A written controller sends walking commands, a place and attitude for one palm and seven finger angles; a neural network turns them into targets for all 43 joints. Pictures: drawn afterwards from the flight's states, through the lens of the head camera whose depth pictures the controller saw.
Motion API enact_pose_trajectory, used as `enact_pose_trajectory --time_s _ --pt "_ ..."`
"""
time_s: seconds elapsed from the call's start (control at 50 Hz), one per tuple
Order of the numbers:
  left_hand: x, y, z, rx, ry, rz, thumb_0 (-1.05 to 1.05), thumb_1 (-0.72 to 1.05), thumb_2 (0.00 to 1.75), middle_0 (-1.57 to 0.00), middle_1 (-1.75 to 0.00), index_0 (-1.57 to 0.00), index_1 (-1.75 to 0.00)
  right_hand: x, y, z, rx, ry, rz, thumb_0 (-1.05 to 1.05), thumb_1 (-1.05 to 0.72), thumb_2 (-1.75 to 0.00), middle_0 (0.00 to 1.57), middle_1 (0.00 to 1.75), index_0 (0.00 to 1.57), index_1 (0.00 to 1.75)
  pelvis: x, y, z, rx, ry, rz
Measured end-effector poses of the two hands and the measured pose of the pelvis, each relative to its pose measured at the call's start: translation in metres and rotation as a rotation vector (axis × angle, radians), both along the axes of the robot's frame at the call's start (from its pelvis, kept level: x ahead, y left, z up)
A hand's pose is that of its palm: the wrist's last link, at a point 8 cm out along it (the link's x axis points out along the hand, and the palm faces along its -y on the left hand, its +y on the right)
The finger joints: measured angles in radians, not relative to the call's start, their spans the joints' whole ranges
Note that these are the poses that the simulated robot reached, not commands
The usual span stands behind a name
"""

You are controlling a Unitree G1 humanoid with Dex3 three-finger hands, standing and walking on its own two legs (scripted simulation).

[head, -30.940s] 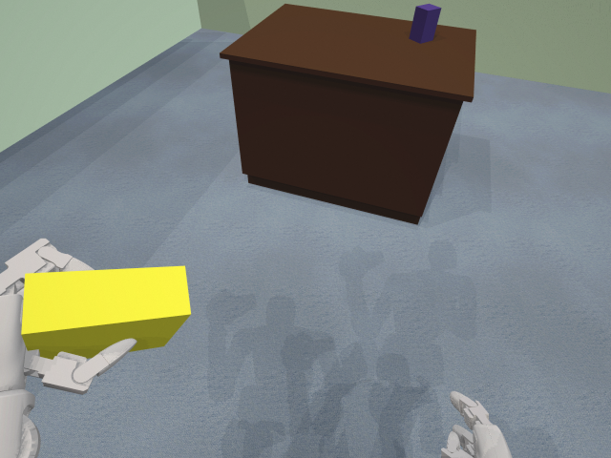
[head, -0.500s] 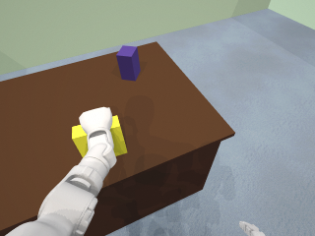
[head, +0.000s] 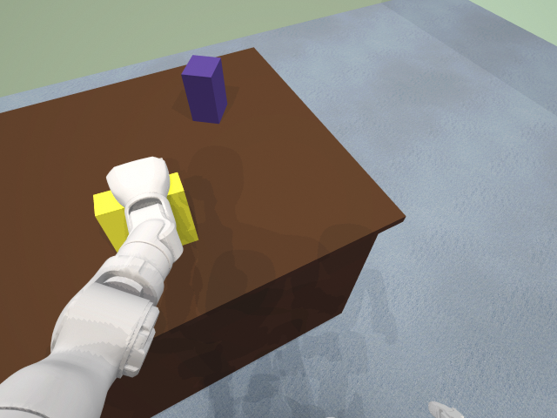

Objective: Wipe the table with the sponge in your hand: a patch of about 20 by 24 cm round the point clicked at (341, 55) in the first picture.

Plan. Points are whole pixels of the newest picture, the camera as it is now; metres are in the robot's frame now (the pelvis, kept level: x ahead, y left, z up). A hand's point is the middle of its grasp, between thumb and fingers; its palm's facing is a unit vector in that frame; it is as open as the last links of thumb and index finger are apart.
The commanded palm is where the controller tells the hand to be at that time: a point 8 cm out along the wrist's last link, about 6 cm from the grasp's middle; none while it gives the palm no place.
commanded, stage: wipe forward along the third lane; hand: left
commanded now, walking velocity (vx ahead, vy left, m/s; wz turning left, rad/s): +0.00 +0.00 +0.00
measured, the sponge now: (153, 227) +0.43 +0.21 -0.03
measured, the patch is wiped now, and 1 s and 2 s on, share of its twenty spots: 0.85 1.00 1.00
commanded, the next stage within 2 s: wipe back along the third lane in 0.58 s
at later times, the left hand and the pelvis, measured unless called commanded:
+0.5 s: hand (145, 179) +0.50 +0.23 +0.02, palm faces -0.12 -0.01 -0.99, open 9.5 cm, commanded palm +0.49 +0.22 +0.06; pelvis +0.02 +0.01 -0.01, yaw -1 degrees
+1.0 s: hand (141, 177) +0.51 +0.24 +0.02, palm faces -0.07 -0.02 -1.00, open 9.5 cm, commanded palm +0.47 +0.21 +0.06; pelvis +0.03 +0.02 +0.00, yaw -1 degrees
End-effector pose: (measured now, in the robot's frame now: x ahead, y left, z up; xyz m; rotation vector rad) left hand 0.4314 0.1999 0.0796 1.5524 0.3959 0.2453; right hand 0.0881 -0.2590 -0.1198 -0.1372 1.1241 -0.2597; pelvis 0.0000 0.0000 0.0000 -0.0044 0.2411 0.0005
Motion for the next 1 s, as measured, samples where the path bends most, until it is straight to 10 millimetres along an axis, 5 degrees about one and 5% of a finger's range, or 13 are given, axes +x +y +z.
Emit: enact_pose_trajectory --time_s 0.3,0.74,0.88,1.0 --pt "0.033 0.010 0.000 0.010 0.015 0.002 0.01 -0.53 1.13 -0.82 -1.38 -0.84 -1.37 -0.012 0.016 -0.009 0.019 0.074 -0.006 0.01 -0.91 -0.90 0.20 0.30 0.20 0.30 0.012 0.012 -0.004 -0.011 0.055 0.002" --pt "0.072 0.029 0.000 0.003 0.025 0.023 0.01 -0.53 1.13 -0.82 -1.38 -0.84 -1.37 -0.040 0.007 -0.004 -0.029 0.161 -0.052 0.01 -0.91 -0.90 0.20 0.30 0.20 0.30 0.019 0.017 -0.009 -0.027 0.110 -0.002" --pt "0.069 0.029 -0.003 0.013 0.002 0.006 0.00 -0.52 1.13 -0.79 -1.41 -0.81 -1.40 -0.045 0.014 -0.005 -0.003 0.183 -0.063 0.01 -0.91 -0.90 0.20 0.30 0.20 0.30 0.024 0.018 -0.008 -0.028 0.111 -0.012" --pt "0.059 0.029 -0.003 -0.003 -0.020 -0.004 0.00 -0.49 1.12 -0.75 -1.45 -0.78 -1.44 -0.030 0.022 -0.004 0.027 0.171 -0.051 0.01 -0.91 -0.90 0.20 0.30 0.20 0.30 0.032 0.020 -0.003 -0.028 0.089 -0.012"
